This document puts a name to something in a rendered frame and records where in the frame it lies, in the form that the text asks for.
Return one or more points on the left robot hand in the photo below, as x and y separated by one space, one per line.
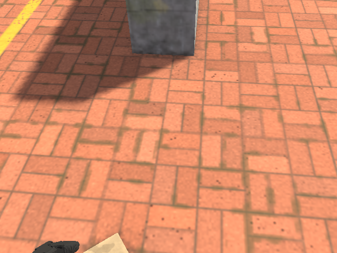
58 247

